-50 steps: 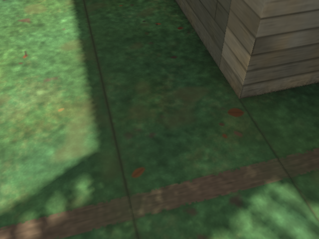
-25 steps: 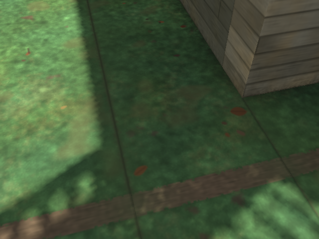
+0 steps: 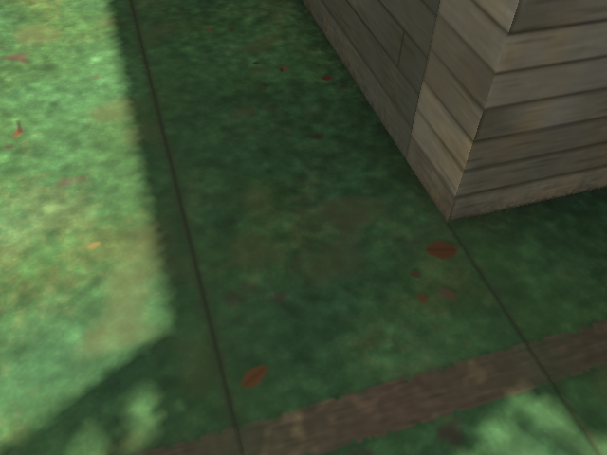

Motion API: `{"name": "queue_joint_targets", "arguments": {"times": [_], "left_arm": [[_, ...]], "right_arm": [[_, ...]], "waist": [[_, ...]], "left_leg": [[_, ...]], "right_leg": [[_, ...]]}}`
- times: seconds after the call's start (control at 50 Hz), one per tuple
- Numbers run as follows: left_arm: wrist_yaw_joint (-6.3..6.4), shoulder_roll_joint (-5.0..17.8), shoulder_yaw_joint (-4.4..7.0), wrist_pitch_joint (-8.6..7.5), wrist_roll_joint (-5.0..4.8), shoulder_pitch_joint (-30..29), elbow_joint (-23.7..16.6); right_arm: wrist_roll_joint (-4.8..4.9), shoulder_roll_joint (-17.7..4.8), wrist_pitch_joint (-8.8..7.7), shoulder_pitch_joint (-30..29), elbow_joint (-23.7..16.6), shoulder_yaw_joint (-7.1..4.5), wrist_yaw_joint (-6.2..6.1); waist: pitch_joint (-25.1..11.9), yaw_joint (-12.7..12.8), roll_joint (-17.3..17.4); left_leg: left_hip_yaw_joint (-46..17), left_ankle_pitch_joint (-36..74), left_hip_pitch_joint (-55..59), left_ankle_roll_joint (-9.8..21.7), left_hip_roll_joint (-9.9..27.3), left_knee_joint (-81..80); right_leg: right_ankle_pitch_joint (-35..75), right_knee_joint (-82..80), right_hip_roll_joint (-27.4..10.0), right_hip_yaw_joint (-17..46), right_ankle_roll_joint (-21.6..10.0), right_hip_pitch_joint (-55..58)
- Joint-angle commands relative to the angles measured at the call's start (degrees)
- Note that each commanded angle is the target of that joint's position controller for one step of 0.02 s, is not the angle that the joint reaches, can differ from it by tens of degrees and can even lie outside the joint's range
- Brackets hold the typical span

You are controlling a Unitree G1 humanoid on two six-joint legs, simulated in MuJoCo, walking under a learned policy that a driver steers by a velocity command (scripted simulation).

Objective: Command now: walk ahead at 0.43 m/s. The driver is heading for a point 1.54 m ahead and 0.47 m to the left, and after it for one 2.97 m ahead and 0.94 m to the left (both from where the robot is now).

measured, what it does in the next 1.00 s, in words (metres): walks ahead, turning left: right foot, then left foot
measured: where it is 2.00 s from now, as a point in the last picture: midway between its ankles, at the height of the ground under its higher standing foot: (181, 271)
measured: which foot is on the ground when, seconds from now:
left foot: down 0.00-0.24, up 0.26-0.80, down 0.82-1.00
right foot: up 0.00-0.22, down 0.24-0.80, up 0.82-1.00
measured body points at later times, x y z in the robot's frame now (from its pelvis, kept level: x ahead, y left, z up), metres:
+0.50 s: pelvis +0.28 -0.07 +0.00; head +0.29 -0.07 +0.45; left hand +0.29 +0.20 -0.14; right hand +0.39 -0.33 -0.13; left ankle +0.33 +0.11 -0.66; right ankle +0.28 -0.14 -0.75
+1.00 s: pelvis +0.57 +0.04 -0.01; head +0.60 +0.05 +0.44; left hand +0.61 +0.34 -0.12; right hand +0.75 -0.19 -0.12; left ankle +0.58 +0.10 -0.75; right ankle +0.60 -0.14 -0.66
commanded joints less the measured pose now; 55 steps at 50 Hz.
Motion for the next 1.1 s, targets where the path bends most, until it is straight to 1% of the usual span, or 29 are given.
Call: {"name": "queue_joint_targets", "arguments": {"times": [0.02,0.1,0.16,0.2,0.22,0.24,0.26,0.28,0.3,0.32,0.34,0.36,0.4,0.46,0.52,0.62,0.7,0.76,0.8,0.82,0.84,0.86,0.88,0.9,0.92,0.94,1.0,1.04,1.1], "left_arm": [[-0.56,-0.6,-0.7,-0.35,0.26,-9.35,-5.75],[-1.38,0.35,-1.24,-0.43,-0.22,-16.87,-8.69],[-2.13,2.02,-0.99,-0.84,-0.31,-18.57,-10.28],[-2.25,4.7,0.25,-1.14,-0.23,-13.86,-9.63],[-1.98,6.74,1.49,-1.07,-0.34,-6.25,-7.52],[-1.49,9.24,2.87,-0.73,-0.52,4.01,-4.44],[-0.74,14.32,4.0,-0.19,0.28,13.88,-2.53],[-1.56,14.97,3.61,-0.35,1.52,15.12,-1.81],[-1.63,9.15,2.23,-0.72,1.06,10.95,-2.1],[-1.47,6.51,1.45,-1.07,0.79,5.3,-3.04],[-1.63,5.18,0.93,-1.54,1.01,0.39,-3.81],[-1.88,3.59,0.61,-1.94,1.5,-1.86,-3.67],[-1.88,1.83,0.33,-2.23,2.25,-1.79,-2.11],[-1.04,3.91,0.77,-2.68,2.27,0.03,-0.43],[0.18,5.1,0.99,-2.38,2.62,1.98,0.17],[1.56,7.01,1.04,-1.53,2.09,5.89,0.45],[1.83,8.12,1.44,0.45,1.39,10.44,1.4],[2.33,10.34,2.05,1.82,1.23,8.34,-0.15],[2.74,11.68,2.37,2.61,1.08,5.79,-1.54],[2.76,11.29,2.09,2.25,1.1,5.23,-2.71],[1.32,1.6,-0.72,0.51,2.82,11.36,-5.35],[0.28,4.83,-0.49,-2.55,0.67,6.98,-7.17],[-0.24,7.84,0.46,-4.05,-1.32,0.27,-9.34],[-0.09,7.47,0.23,-4.58,-1.09,-1.14,-9.98],[0.38,7.49,0.64,-4.33,0.16,-1.12,-9.28],[0.5,8.15,1.23,-3.42,0.82,0.44,-9.17],[0.69,6.34,1.34,-1.15,2.18,0.84,-10.32],[1.03,5.28,0.97,-0.65,2.61,-3.7,-12.23],[0.81,3.85,0.37,-0.87,2.31,-10.55,-14.33]], "right_arm": [[-0.3,-8.76,0.36,2.64,-2.3,-1.18,-1.18],[0.43,-10.67,0.35,4.31,-2.54,-1.84,-1.67],[1.03,-11.08,0.56,3.71,-2.47,-2.43,-1.76],[0.62,-12.44,1.04,1.95,-3.13,-3.02,-1.72],[0.24,-12.62,1.55,0.87,-3.52,-3.12,-1.66],[-0.1,-12.21,1.81,-0.26,-4.38,-2.83,-1.52],[-1.24,-9.41,1.56,0.63,-6.06,-1.73,-1.29],[0.47,0.19,0.14,8.86,-5.47,0.52,-0.5],[2.45,-6.8,-1.33,2.72,-5.95,-1.06,-0.41],[3.72,-9.88,-1.9,-3.46,-8.0,-2.05,-0.53],[3.37,-10.03,-1.82,-6.07,-8.4,-2.28,-1.19],[2.53,-9.47,-1.14,-6.48,-8.21,-2.93,-1.67],[2.46,-6.83,0.76,-3.45,-7.51,-3.16,-1.55],[2.09,-6.67,2.33,-7.26,-9.56,-3.66,-1.69],[1.66,-7.34,2.04,-13.34,-12.14,-4.02,-1.23],[1.16,-5.8,1.26,-23.73,-16.24,-3.01,0.79],[1.35,-5.24,1.27,-30.09,-20.66,-2.4,2.62],[1.66,-7.64,1.48,-27.87,-22.62,-3.47,3.73],[1.93,-12.53,1.74,-15.29,-20.63,-6.0,3.57],[1.76,-17.06,2.16,-5.87,-18.58,-8.15,2.4],[1.7,-23.1,2.25,-4.78,-18.33,-9.25,1.61],[0.75,-19.86,1.63,-2.85,-19.58,-8.03,1.51],[0.12,-16.12,1.13,-4.52,-19.38,-7.03,1.43],[0.61,-13.89,0.72,-8.94,-20.16,-6.39,1.45],[0.7,-12.15,0.57,-13.34,-21.33,-5.82,1.61],[0.24,-11.08,0.43,-15.73,-22.32,-5.33,1.47],[0.78,-12.73,0.35,-15.69,-22.8,-5.57,0.74],[0.88,-14.56,0.49,-13.74,-22.63,-6.08,-0.18],[1.29,-14.92,1.16,-11.12,-22.4,-6.22,-0.88]], "waist": [[8.66,-0.65,5.57],[10.4,-1.7,7.08],[10.37,0.09,7.07],[5.41,3.78,8.78],[0.39,7.86,9.59],[-5.66,12.6,9.23],[-14.26,14.21,-0.56],[-23.25,8.72,-15.97],[-15.43,9.98,-9.04],[-6.53,8.47,-5.52],[-3.23,6.17,0.73],[-1.14,4.22,1.12],[-0.14,1.71,-2.24],[3.5,1.2,-2.11],[5.11,2.27,-0.49],[6.5,5.71,0.83],[7.75,7.66,1.09],[3.76,4.27,-2.54],[-3.67,-3.23,-4.23],[-8.68,-7.81,-0.64],[-13.8,-1.27,15.08],[-21.96,-3.54,11.11],[-14.57,-4.77,8.24],[-8.78,-2.06,3.28],[-5.05,0.72,-0.37],[-3.98,2.93,0.25],[-1.59,4.84,0.97],[0.02,3.76,2.16],[0.77,0.97,4.73]], "left_leg": [[-9.34,17.39,0.02,7.1,13.18,-8.17],[-6.96,16.1,-2.79,7.43,13.8,-10.2],[-5.83,22.36,2.45,6.37,16.07,-7.7],[-4.37,41.25,5.57,5.02,16.49,-0.14],[-2.81,50.98,4.83,3.99,15.19,8.91],[-1.43,50.58,-1.57,2.18,12.72,21.44],[0.43,27.04,-15.71,0.51,7.83,41.51],[-6.29,-16.41,-33.4,-1.64,-2.48,59.54],[-11.6,-15.66,-38.86,-0.01,0.51,65.59],[-9.65,-10.07,-41.05,1.02,3.41,65.18],[-8.71,-4.45,-37.42,1.02,6.71,62.41],[-8.51,-1.5,-34.26,0.96,8.47,59.19],[-8.87,0.66,-29.33,1.23,10.24,55.77],[-8.99,4.62,-34.38,0.73,10.67,52.41],[-10.11,13.06,-40.93,-0.25,9.93,44.32],[-3.64,22.5,-40.99,-0.32,8.5,28.66],[0.11,16.68,-45.16,1.0,7.21,23.17],[5.18,8.36,-36.23,3.74,2.49,22.25],[6.25,7.41,-18.27,7.08,-1.92,19.65],[-1.41,8.7,-1.16,9.94,0.86,15.91],[-32.41,4.03,20.77,20.33,16.82,14.14],[-51.42,-0.19,26.08,24.17,22.29,4.04],[-42.52,3.17,22.22,20.06,19.92,2.8],[-34.16,8.65,13.04,17.78,17.47,2.69],[-28.42,14.9,3.99,16.15,15.08,1.87],[-24.99,19.16,-1.89,15.53,13.54,0.73],[-20.17,24.2,-10.6,15.48,11.26,-1.79],[-17.3,24.82,-13.34,14.67,9.49,-2.3],[-14.58,19.47,-15.0,11.23,6.07,-0.85]], "right_leg": [[5.52,-11.46,-0.65,-0.64,1.84,-10.34],[10.96,-22.47,1.71,-2.54,1.84,-3.78],[10.19,-26.71,2.08,-1.47,-0.45,-2.17],[7.59,-27.06,4.75,-2.92,-2.4,6.31],[6.59,-26.55,6.78,-4.09,-3.76,15.95],[6.79,-26.46,5.93,-2.73,-5.57,30.38],[1.45,-26.78,-7.24,14.04,-9.36,47.7],[-12.92,-38.68,-19.48,43.91,-18.23,60.53],[-15.65,-43.48,-16.93,43.3,-14.47,53.67],[-10.25,-44.0,-15.71,32.26,-11.57,43.96],[-1.82,-45.36,-13.93,24.31,-9.98,34.71],[2.51,-46.86,-11.6,17.83,-8.6,28.45],[4.28,-49.84,-8.83,10.45,-7.52,23.03],[7.75,-52.75,-8.55,4.37,-8.13,20.8],[10.95,-53.57,-8.49,0.53,-7.78,23.9],[15.72,-53.39,-8.08,-6.57,-5.71,29.43],[23.35,-48.22,-11.0,-9.01,-5.39,40.22],[48.83,-38.57,-11.69,-11.69,-3.74,42.65],[57.83,-20.53,-10.32,-12.92,-1.88,38.45],[44.18,-4.51,-7.8,-12.93,0.52,26.69],[-13.31,17.89,3.72,-9.71,4.06,-0.91],[-23.25,26.37,7.64,4.77,3.21,-9.01],[-18.13,24.89,3.98,7.33,1.31,-14.16],[-12.97,19.33,1.31,6.93,0.53,-12.71],[-10.83,14.3,-0.47,6.28,0.96,-8.79],[-9.49,11.26,-1.82,6.62,1.54,-4.22],[-6.85,3.08,-2.24,4.93,4.6,-0.68],[-0.64,-4.82,-1.26,3.79,6.39,-1.51],[11.4,-19.28,1.77,3.05,6.65,1.44]]}}
Keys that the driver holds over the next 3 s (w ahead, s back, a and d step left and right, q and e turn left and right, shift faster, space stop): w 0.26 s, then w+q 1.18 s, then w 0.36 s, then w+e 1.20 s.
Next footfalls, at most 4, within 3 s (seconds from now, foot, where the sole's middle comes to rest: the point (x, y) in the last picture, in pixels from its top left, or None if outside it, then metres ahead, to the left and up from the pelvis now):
0.24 right None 0.32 -0.14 -0.78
0.82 left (242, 417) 0.62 0.11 -0.78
1.30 right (272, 294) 0.96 0.04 -0.78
1.80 left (130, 289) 0.98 0.42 -0.78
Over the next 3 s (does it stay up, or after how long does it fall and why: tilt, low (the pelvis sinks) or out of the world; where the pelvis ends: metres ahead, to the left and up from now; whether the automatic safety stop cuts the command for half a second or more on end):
stays up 1.50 0.57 -0.01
